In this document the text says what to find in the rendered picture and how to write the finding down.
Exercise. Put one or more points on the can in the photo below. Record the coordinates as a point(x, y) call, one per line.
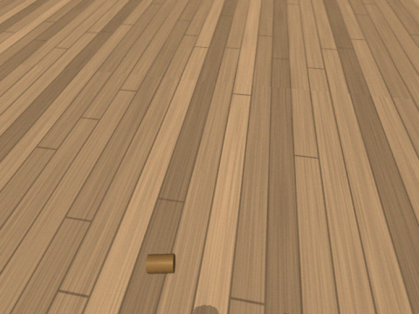
point(160, 263)

